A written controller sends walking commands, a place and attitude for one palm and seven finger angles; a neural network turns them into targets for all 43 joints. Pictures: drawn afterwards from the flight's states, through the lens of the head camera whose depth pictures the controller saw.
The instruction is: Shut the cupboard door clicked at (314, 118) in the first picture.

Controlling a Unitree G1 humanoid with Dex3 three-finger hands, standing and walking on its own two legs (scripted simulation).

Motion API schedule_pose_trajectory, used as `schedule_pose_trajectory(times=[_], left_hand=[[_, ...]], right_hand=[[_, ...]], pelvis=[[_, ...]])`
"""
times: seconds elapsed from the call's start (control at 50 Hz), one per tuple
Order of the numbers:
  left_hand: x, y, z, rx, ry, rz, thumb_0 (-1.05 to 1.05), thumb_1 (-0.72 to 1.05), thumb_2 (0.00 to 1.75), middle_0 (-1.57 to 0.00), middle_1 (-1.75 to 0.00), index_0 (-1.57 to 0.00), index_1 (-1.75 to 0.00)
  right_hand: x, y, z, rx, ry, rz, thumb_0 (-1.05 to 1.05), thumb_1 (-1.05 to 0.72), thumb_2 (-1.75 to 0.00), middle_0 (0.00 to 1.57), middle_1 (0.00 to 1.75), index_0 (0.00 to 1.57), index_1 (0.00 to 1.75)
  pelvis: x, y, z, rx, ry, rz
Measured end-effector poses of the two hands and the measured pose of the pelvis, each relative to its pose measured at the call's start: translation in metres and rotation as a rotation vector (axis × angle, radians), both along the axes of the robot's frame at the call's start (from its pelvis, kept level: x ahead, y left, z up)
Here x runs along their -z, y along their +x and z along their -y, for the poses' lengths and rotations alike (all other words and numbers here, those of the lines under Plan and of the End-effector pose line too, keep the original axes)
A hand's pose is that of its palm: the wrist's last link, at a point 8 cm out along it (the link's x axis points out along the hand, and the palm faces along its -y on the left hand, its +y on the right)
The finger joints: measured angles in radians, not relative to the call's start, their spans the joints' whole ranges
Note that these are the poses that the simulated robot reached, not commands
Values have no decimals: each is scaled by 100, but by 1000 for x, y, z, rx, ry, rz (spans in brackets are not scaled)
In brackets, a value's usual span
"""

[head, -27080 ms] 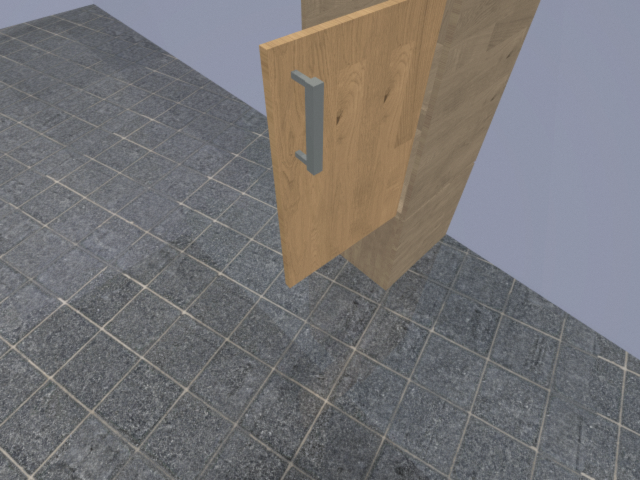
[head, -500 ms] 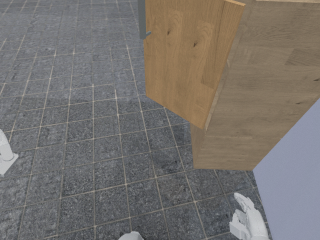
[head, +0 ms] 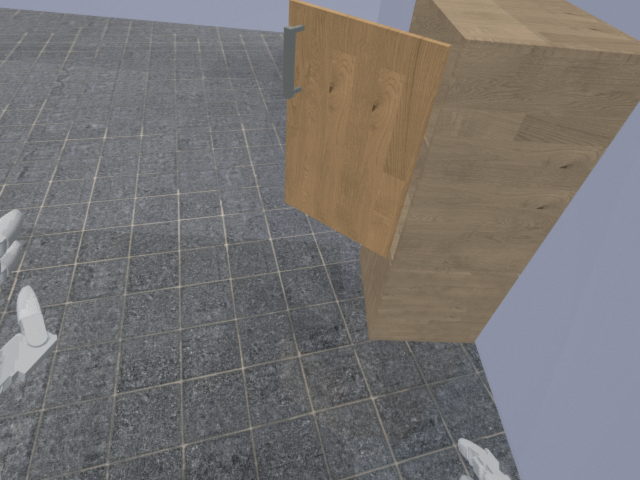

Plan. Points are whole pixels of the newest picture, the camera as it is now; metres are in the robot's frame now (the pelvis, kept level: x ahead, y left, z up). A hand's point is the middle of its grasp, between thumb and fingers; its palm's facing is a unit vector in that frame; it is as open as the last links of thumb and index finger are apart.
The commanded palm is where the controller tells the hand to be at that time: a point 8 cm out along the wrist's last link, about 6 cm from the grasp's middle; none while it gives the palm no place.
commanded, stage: stop stepping back and stand still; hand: left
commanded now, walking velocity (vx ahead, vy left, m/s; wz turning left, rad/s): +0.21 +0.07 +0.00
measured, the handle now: (294, 62) +0.99 +0.09 +0.13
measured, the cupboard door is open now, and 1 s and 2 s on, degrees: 53 53 53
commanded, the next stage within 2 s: let the arm hang, fingers relaxed in 0.44 s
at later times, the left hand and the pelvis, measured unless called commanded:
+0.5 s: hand (24, 336) +0.20 +0.27 +0.17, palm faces +0.37 -0.80 -0.48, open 7.4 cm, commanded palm +0.14 +0.33 +0.18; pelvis +0.00 +0.03 -0.01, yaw -1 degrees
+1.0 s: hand out of the picture +0.04 +0.23 -0.17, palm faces +0.02 -0.98 -0.20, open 7.0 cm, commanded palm none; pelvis -0.01 +0.04 +0.00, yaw +1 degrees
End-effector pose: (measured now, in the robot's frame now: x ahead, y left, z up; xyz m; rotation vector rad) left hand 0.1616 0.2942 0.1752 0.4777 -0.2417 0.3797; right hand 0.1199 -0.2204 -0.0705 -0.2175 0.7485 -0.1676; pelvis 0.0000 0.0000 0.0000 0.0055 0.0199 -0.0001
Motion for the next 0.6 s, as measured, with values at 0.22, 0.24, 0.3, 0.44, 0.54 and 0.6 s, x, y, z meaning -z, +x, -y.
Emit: schedule_pose_trajectory(times=[0.22,0.24,0.3,0.44,0.54,0.6], left_hand=[[-30,-30,-40,-81,75,177,1,88,90,-22,-30,-21,-30],[-25,-26,-46,-96,54,178,1,88,90,-22,-30,-21,-30],[-6,-11,-52,-102,-2,124,1,89,90,-21,-30,-20,-30],[5,4,-27,26,54,-26,1,89,90,-21,-30,-20,-30],[-17,1,-20,46,126,25,1,89,90,-22,-30,-21,-30],[21,19,-36,20,106,-152,0,89,90,-21,-30,-21,-30]], right_hand=[[12,-20,5,26,-62,-46,1,-90,-90,20,30,20,30],[14,-18,5,28,-73,-36,1,-90,-90,20,30,20,30],[20,-12,-1,52,-69,-18,1,-90,-90,20,30,20,30],[20,-5,-26,27,24,-8,1,-90,-90,20,30,20,30],[23,3,-27,7,44,-45,1,-90,-90,20,30,20,30],[37,11,-22,-46,52,-98,1,-90,-90,20,30,20,30]], pelvis=[[5,-13,-22,8,-7,13],[8,-12,-27,-3,-15,14],[14,-14,-39,-1,3,24],[11,-11,-31,11,5,31],[9,1,-28,13,-13,-1],[9,5,-37,-13,-10,-18]])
